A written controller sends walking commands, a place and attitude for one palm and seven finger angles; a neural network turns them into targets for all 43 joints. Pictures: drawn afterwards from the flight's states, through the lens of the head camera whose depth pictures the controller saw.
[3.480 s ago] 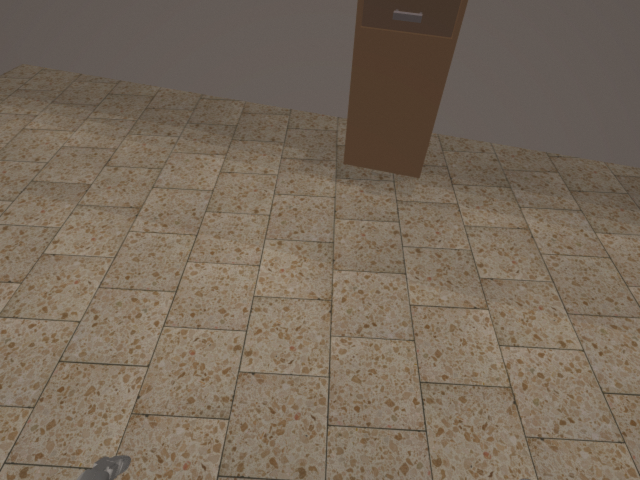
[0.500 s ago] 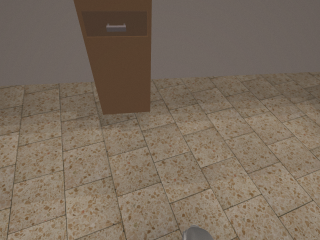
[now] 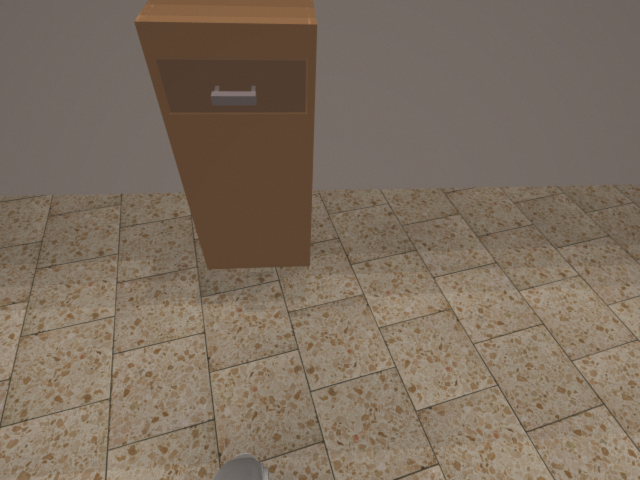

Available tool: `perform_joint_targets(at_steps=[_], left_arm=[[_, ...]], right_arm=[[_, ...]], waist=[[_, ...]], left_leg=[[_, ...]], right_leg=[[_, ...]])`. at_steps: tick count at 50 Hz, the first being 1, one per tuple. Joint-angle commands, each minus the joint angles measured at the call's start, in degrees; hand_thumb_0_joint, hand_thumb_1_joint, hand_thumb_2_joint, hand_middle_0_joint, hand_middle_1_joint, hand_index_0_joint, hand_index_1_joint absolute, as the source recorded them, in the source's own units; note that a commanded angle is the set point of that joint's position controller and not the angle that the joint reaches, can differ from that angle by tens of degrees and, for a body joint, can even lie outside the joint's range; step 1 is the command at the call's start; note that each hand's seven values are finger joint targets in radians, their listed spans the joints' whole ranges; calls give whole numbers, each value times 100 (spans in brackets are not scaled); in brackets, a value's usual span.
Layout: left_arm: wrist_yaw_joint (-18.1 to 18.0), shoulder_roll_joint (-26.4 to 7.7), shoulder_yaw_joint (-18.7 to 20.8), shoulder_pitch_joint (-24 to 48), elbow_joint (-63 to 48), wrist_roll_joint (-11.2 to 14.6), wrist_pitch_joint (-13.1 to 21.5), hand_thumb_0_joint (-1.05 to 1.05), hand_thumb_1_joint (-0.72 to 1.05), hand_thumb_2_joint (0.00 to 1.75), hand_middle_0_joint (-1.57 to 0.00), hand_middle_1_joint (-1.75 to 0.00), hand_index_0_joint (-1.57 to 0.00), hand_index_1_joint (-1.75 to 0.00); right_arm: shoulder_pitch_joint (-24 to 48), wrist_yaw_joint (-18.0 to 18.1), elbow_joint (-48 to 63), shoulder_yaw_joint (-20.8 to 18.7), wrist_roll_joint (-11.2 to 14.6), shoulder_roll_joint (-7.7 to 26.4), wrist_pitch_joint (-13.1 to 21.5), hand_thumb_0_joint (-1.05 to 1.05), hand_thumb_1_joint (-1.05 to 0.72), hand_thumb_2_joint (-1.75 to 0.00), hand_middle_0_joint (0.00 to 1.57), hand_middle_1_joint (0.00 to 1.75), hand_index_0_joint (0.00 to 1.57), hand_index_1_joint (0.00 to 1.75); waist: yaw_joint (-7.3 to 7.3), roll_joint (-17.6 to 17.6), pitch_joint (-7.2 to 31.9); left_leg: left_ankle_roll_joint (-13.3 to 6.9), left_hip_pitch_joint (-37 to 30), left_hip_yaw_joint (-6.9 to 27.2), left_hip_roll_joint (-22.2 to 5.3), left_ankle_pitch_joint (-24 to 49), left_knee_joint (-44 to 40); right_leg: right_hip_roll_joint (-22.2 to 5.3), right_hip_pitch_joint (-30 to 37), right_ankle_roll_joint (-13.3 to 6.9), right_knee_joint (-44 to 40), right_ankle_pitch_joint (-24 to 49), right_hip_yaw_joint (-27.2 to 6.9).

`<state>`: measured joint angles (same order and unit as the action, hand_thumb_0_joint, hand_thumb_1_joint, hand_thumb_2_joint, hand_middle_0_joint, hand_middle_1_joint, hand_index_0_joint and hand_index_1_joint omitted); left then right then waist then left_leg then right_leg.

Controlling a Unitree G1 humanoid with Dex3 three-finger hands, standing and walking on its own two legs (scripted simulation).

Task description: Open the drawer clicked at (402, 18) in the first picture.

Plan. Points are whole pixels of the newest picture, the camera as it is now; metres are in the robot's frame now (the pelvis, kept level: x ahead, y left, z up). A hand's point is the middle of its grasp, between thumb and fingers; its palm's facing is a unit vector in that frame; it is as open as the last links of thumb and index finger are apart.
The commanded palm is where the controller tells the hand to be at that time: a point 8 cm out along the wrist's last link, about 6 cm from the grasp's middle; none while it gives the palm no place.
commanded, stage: walk to a spot facing it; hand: left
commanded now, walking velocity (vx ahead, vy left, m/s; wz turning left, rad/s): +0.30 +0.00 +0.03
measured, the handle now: (234, 93) +0.96 +0.27 -0.01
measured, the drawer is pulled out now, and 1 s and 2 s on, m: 0.00 0.00 0.00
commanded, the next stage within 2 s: turn to face it in 0.08 s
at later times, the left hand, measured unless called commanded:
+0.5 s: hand (202, 419) +0.24 +0.20 -0.17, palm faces +0.05 -0.97 -0.22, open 7.3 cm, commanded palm none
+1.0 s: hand out of the picture +0.16 +0.21 -0.18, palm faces +0.18 -0.97 -0.15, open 7.3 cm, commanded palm none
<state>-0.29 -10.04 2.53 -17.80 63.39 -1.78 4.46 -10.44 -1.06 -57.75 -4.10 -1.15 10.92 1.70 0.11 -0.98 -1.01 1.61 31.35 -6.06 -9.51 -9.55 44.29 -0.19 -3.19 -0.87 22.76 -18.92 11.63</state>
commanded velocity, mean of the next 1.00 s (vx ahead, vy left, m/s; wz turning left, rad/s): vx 0.18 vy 0.00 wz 0.08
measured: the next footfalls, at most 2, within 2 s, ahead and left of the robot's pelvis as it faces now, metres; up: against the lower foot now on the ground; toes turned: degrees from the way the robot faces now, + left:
left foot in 0.08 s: +0.19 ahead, +0.13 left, +0.00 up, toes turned +11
right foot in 0.50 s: +0.26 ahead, -0.10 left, +0.00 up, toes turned -5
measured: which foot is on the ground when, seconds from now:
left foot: up 0.00-0.06, down 0.08-0.52, up 0.54-0.86, down 0.88-1.00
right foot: down 0.00-0.10, up 0.12-0.48, down 0.50-0.90, up 0.92-1.00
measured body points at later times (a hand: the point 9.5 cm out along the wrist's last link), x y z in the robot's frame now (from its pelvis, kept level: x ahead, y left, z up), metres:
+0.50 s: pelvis +0.16 +0.01 +0.00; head +0.17 +0.00 +0.45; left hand +0.23 +0.25 -0.15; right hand +0.14 -0.20 -0.17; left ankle +0.15 +0.13 -0.74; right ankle +0.22 -0.10 -0.74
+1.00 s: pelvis +0.22 +0.04 +0.01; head +0.22 +0.06 +0.45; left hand +0.15 +0.26 -0.16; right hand +0.25 -0.20 -0.14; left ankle +0.18 +0.14 -0.74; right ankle +0.22 -0.09 -0.68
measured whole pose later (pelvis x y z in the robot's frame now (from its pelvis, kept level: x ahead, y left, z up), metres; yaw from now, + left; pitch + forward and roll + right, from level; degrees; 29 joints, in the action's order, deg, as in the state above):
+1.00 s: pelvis +0.22 +0.04 +0.01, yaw +8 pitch -1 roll -1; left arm 0.9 -10.7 3.2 -20.1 65.3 -2.0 -1.4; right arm -18.6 0.9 -60.8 -2.6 -1.5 8.4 2.2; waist 0.1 1.9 -0.2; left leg -0.7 9.6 -8.3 -3.8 -17.0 27.3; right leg -4.6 -22.5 -0.1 52.8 -22.5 6.7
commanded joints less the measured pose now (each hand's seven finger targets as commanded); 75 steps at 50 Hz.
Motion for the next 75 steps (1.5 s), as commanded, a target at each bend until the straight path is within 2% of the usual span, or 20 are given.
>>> perform_joint_targets(at_steps=[1,3,4,5,6,12,23,26,27,36,42,44,46,52,60,63,65,66,71,75], left_arm=[[-47,-809,172,-400,-162,14,43,0,90,90,-20,-30,-20,-30],[-49,-820,169,-348,-175,57,14,0,90,90,-20,-30,-20,-30],[-18,-609,141,-520,-240,102,-5,0,90,90,-20,-30,-20,-30],[45,-314,67,-566,-399,169,-6,0,90,90,-20,-30,-20,-30],[20,-529,85,-130,-564,127,-26,0,90,90,-20,-30,-20,-30],[31,-56,59,-356,-217,58,-262,0,90,90,-20,-30,-20,-30],[-105,-209,38,1,-387,67,-336,0,90,90,-20,-30,-20,-30],[-177,-1076,155,-258,-352,48,-246,0,90,90,-20,-30,-20,-30],[-187,-981,103,-213,-387,47,-269,0,90,90,-20,-30,-20,-30],[-148,-656,191,-91,-363,-15,-176,0,90,90,-20,-30,-20,-30],[-62,-752,197,131,-310,71,-274,0,90,90,-20,-30,-20,-30],[25,-309,116,348,-543,110,-325,0,90,90,-20,-30,-20,-30],[81,-341,119,945,-847,27,-313,0,90,90,-20,-30,-20,-30],[172,-160,99,332,-421,25,-303,0,90,90,-20,-30,-20,-30],[151,-72,101,860,-633,64,-274,0,90,90,-20,-30,-20,-30],[130,-362,218,-309,-260,24,-172,0,90,90,-20,-30,-20,-30],[16,-1414,421,-1606,64,17,-72,0,90,90,-20,-30,-20,-30],[-39,-1329,380,-1492,-4,103,-114,0,90,90,-20,-30,-20,-30],[-90,-402,114,-39,-354,68,-34,0,90,90,-20,-30,-20,-30],[-92,-385,77,-171,-299,38,13,0,90,90,-20,-30,-20,-30]], right_arm=[[70,-98,297,55,-19,92,128,0,-90,-90,20,30,20,30],[-887,-26,10,-9,-69,383,187,0,-90,-90,20,30,20,30],[-1683,48,-176,-132,-136,913,227,0,-90,-90,20,30,20,30],[-2221,111,-292,-257,-117,1511,216,0,-90,-90,20,30,20,30],[-2178,162,-285,-204,-43,1500,148,0,-90,-90,20,30,20,30],[-742,274,-142,126,13,427,337,0,-90,-90,20,30,20,30],[-685,251,-339,64,22,453,-5,0,-90,-90,20,30,20,30],[-862,192,-197,124,76,-3,-123,0,-90,-90,20,30,20,30],[-777,221,-227,127,65,-78,-197,0,-90,-90,20,30,20,30],[-590,34,-221,45,-21,-129,-183,0,-90,-90,20,30,20,30],[-1295,68,-407,93,-21,-41,-87,0,-90,-90,20,30,20,30],[-1861,150,-516,-37,-82,579,-32,0,-90,-90,20,30,20,30],[-1885,198,-420,-112,-74,973,-20,0,-90,-90,20,30,20,30],[-1327,289,-362,56,-8,501,220,0,-90,-90,20,30,20,30],[-1533,259,-612,-9,-62,514,163,0,-90,-90,20,30,20,30],[-1346,238,-614,3,-22,418,139,0,-90,-90,20,30,20,30],[-1395,146,-308,118,77,-69,172,0,-90,-90,20,30,20,30],[-1088,155,-158,64,65,159,90,0,-90,-90,20,30,20,30],[-1025,98,-392,52,-16,-122,-24,0,-90,-90,20,30,20,30],[-833,74,-306,93,-26,-159,-109,0,-90,-90,20,30,20,30]], waist=[[-58,529,-537],[411,39,-26],[676,-958,624],[753,-2263,1057],[768,-1553,848],[-66,-561,115],[-198,-560,-22],[-172,1333,202],[-240,1094,172],[-205,857,-287],[182,559,-258],[455,-1367,-456],[539,-1419,-1010],[99,-552,-445],[178,-862,-671],[-410,-128,-185],[-757,2283,636],[-725,1608,412],[9,528,-317],[59,628,-278]], left_leg=[[-165,-550,-209,246,-277,-752],[-266,-2165,-345,547,1,-1386],[-601,-3543,812,-294,311,-1721],[-1217,-4366,2720,-1694,911,-2434],[-1423,-4059,2888,-1856,653,-2692],[-842,-2164,396,-860,2731,-2845],[-636,-1665,557,-326,1269,-2037],[39,-782,-91,647,-2091,-327],[21,-950,224,598,-2534,349],[-26,-672,92,368,-1600,262],[-53,-2656,-414,629,-846,-1695],[-502,-2958,1613,-631,-2734,-3093],[-1199,-2414,2912,-1598,-3526,-4068],[-937,-2878,880,-692,-41,-3496],[-973,-2669,507,-751,578,-3053],[-640,-1974,78,-293,504,-1595],[-256,74,-299,797,-2369,1598],[-343,251,367,632,-2411,2413],[-213,-230,493,145,-710,2243],[-41,-343,249,221,-625,1131]], right_leg=[[-1671,-265,-645,-654,2007,-930],[-1307,-592,-416,862,2902,-476],[-782,-1506,-109,2346,2024,-161],[-22,-2741,111,4212,-1291,-110],[-204,-3007,-12,4992,-1522,-795],[-749,-2372,245,4293,-4,-970],[-424,-680,411,477,1161,-516],[-2424,-78,-443,-430,3022,-2151],[-2517,-469,-767,-607,2897,-2197],[-1919,-808,-670,-1270,-429,-1490],[-1406,-2019,-321,-727,-1580,-922],[-549,-3076,127,1127,-1420,-195],[-575,-3670,48,3047,-989,-634],[-718,-3271,237,3452,319,-765],[-509,-2371,181,1540,280,-381],[-256,-398,31,580,834,-319],[-2465,1358,-751,-639,562,-3468],[-2588,888,-914,-1011,299,-3675],[-1769,-1033,-644,-1212,871,-1685],[-1600,-936,-745,-1159,2011,-1133]])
